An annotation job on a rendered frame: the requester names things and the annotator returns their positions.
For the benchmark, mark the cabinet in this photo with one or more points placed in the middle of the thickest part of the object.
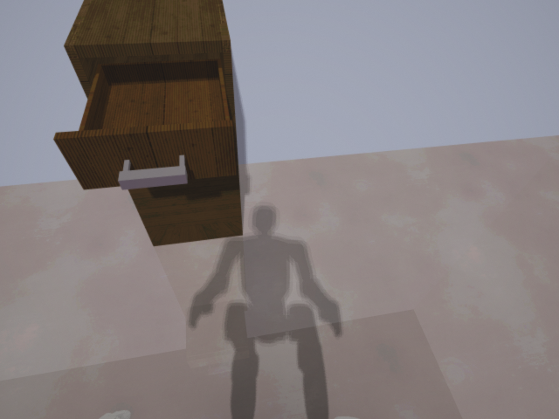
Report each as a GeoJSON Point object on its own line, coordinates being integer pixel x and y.
{"type": "Point", "coordinates": [128, 31]}

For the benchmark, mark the drawer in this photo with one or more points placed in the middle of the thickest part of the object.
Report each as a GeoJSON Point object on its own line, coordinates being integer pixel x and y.
{"type": "Point", "coordinates": [150, 113]}

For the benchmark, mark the handle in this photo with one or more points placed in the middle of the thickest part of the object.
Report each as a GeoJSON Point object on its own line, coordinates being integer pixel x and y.
{"type": "Point", "coordinates": [152, 177]}

